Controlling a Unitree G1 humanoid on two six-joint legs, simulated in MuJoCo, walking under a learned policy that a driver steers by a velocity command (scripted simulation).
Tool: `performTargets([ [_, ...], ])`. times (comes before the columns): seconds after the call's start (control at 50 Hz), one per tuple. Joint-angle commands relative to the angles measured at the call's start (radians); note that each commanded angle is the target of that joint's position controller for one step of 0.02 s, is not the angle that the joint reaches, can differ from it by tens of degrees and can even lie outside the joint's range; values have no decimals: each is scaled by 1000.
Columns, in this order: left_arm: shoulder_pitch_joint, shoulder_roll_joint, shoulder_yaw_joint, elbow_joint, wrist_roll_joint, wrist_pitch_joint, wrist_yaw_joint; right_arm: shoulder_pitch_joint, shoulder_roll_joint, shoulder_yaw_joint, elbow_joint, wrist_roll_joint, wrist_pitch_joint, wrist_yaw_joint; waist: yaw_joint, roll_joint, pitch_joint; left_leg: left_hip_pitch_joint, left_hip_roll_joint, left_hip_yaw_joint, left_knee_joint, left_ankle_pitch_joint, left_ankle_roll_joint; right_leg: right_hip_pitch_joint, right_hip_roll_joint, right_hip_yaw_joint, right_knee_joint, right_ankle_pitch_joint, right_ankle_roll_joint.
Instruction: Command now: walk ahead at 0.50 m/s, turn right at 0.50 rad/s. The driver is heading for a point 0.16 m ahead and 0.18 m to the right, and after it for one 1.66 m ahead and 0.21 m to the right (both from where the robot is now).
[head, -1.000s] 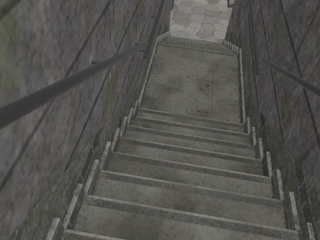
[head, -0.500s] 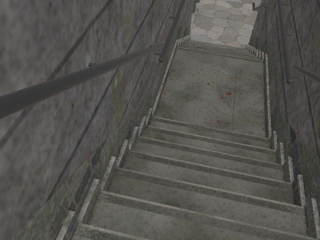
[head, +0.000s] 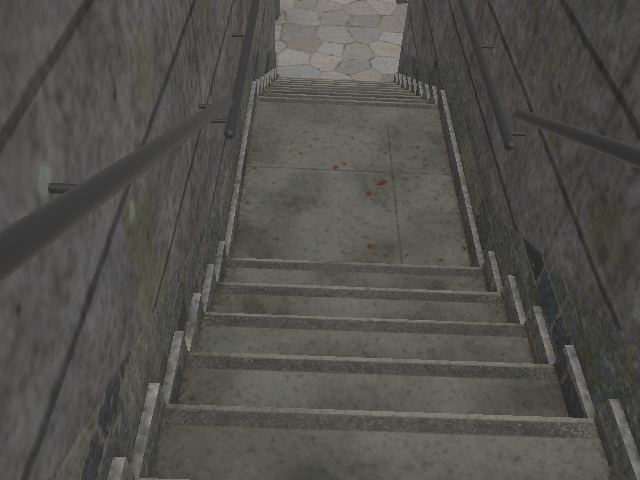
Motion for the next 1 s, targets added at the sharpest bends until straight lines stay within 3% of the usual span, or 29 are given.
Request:
performTargets([
  [0.02, -86, 16, -1, -83, 16, 2, -31, -34, -121, -11, -71, -14, 5, -45, 24, 108, 124, -148, 192, -107, -133, 357, -10, 85, 39, -71, -197, 337, 18],
  [0.08, -185, -5, -18, -135, 2, 22, -56, -48, -128, -24, -115, -6, 25, -39, -20, 81, 167, -135, 227, -91, -59, 285, 11, 98, 22, -105, -251, 286, 2],
  [0.12, -267, -8, -28, -180, -9, 30, -60, -29, -127, -26, -138, 20, 43, -36, -75, 171, 196, -45, 257, -102, 7, 329, 41, 48, 6, -114, -297, 182, 4],
  [0.18, -347, -4, -36, -209, -25, 16, -78, 28, -141, -44, -138, 14, 50, -19, -142, 150, 217, -37, 274, -51, 165, 302, 45, 163, 2, -259, -448, 29, -7],
  [0.22, 54, 122, 29, -78, -21, 30, -71, -153, -206, -48, -137, 13, 15, 14, 100, 221, 57, -177, 329, -74, 453, 667, 29, 599, -9, -250, -350, -10, -85],
  [0.24, 250, 192, 60, -31, 0, 21, -61, -245, -192, -41, -150, 26, -3, 22, 232, 97, -10, -161, 185, 11, 872, 684, -20, 771, 36, -318, -576, 47, -156],
  [0.26, 296, 288, 69, 45, 21, -6, -64, -110, -57, -14, -154, -19, -29, 26, 181, -370, -19, -629, 2, 9, 1411, -327, -89, 1123, -66, -151, -329, 576, -253],
  [0.28, 279, 210, 32, 6, -2, -12, -71, 8, -76, 4, -189, 13, -57, 50, 103, -371, -264, -725, 39, -254, 1377, -353, -78, 1263, -158, 139, -273, 377, -364],
  [0.3, 245, 161, 21, -27, -19, -6, -71, -78, -152, -16, -217, 12, -60, 42, 138, -196, -281, -736, 66, -275, 1305, -291, -71, 1174, -202, 196, -377, 182, -375],
  [0.32, 232, 221, 42, 8, -28, -2, -61, -216, -138, -11, -316, 55, -59, 30, 115, -122, -210, -900, 54, -254, 1179, -162, -73, 1076, -274, 425, -558, -353, -403],
  [0.36, -23, 102, 1, -73, 11, -31, -61, -280, -205, -35, -323, 59, -20, -1, -4, 103, -41, -846, 117, -345, 860, 132, -35, 688, -297, 555, -597, -635, -329],
  [0.4, -127, 76, -7, -102, -1, -55, -45, -231, -145, -34, -313, 2, 23, -1, -69, 98, 50, -666, 123, -342, 572, 229, -77, 368, -196, 405, -592, -491, -305],
  [0.42, -123, 130, 15, -87, -2, -53, -20, -245, -141, -34, -327, -33, 28, -5, -80, 52, 31, -509, 119, -299, 453, 271, -97, 268, -125, 290, -585, -263, -284],
  [0.46, -86, 157, 25, -70, 31, -41, 11, -156, -134, -35, -288, -17, 22, 3, -118, -18, -45, -320, 66, -233, 445, 550, -125, 206, -56, 180, -494, -41, -273],
  [0.5, 48, 68, 8, -35, -19, -67, 36, -333, -173, -40, -352, -4, 3, 25, -36, -9, -5, -571, 87, -346, 226, 783, -98, 417, -28, 234, -400, -327, -262],
  [0.56, 21, 56, 0, -46, -12, -38, 52, -438, -94, -7, -406, -43, 4, 51, 6, -1, 11, -237, 7, -243, -130, 1027, -82, 204, 81, 83, -354, -556, -198],
  [0.6, 29, 60, -9, -42, 7, -10, 37, -402, -87, -12, -420, -26, 28, 62, 6, -78, -3, -115, -18, -234, -102, 895, -78, 161, 75, 119, -302, -613, -204],
  [0.66, 30, 61, -16, -62, -6, -2, 43, -361, -149, -34, -423, 0, 29, 71, -4, -87, 48, -189, 75, -313, -267, 735, -41, 360, 21, 215, -140, -569, -188],
  [0.7, 42, 26, -26, -43, -19, 5, 48, -138, -162, -53, -311, 3, 18, 83, -73, -69, 49, 11, 103, -257, -391, 730, 1, 353, 44, 191, 113, -398, -167],
  [0.74, 1, -33, -38, -12, -34, -26, 5, 303, -134, -53, -146, -46, 23, 104, -254, 164, -51, 487, 176, -285, -193, 926, 80, -26, 237, 23, 867, -715, -90],
  [0.76, 119, -80, -46, -27, -33, -54, -15, 317, -111, -26, -128, -23, 30, 105, -150, 454, -55, 646, 224, -398, -2, 1070, 103, -359, 271, 22, 1166, -1060, -56],
  [0.78, 208, -58, -54, -52, -51, -69, -22, 242, -161, -35, -154, -1, 38, 110, -62, 608, -109, 643, 299, -594, -105, 932, 163, -459, 215, 7, 1251, -1030, -44],
  [0.8, 73, 5, -47, -102, -79, -82, -14, 211, -248, -66, -165, 11, 30, 102, -87, 530, -84, 605, 409, -847, -305, 355, 291, -595, 163, -26, 1153, -880, -37],
  [0.82, -152, 57, -35, -128, -83, -45, 12, 113, -132, -29, -187, -28, 37, 92, -96, 89, 59, 386, 381, -833, -453, -73, 255, -598, 64, -39, 963, -690, -57],
  [0.84, -236, 43, -44, -176, -77, -25, 26, -9, -134, -12, -200, -44, 20, 84, -49, 80, 175, 115, 379, -908, -488, -137, 251, -482, 22, -33, 853, -608, -53],
  [0.88, -159, 77, -30, -163, -34, -17, 22, -143, -93, 22, -219, -40, -11, 57, 61, 58, 223, -137, 240, -672, -414, 69, 139, -302, -62, -14, 496, -356, -42],
  [0.94, -254, 0, -41, -214, 30, -19, 3, -58, -132, 20, -184, -15, -4, 16, 2, 153, 157, -307, 120, -437, -441, 635, 127, 102, -49, -168, 65, -40, 34],
  [0.96, -212, -11, -38, -203, 16, -18, -9, -22, -157, 14, -157, -16, 1, 14, 8, 192, 114, -245, 144, -441, -398, 728, 127, 128, -43, -162, 109, 4, 24],
  [1.0, -251, 11, -25, -205, -8, -15, -19, 113, -119, 15, -104, 17, 5, 1, -30, 88, 114, 61, 160, -443, -277, 621, 114, -101, -79, -87, -40, 97, -21],
])
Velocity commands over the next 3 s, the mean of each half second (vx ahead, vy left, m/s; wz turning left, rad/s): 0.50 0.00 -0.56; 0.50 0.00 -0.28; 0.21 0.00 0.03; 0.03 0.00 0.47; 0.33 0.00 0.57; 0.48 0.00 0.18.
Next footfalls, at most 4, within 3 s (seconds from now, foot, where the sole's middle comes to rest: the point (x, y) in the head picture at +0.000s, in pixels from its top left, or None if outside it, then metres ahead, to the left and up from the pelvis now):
0.24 right None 0.26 -0.15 -0.90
0.72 left None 0.54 0.01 -1.05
1.26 right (433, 461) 0.79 -0.35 -1.20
1.76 left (351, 450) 0.81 -0.11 -1.20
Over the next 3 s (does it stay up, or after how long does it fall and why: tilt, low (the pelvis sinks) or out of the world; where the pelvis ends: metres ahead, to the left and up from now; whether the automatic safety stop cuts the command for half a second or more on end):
stays up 1.09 -0.10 -0.60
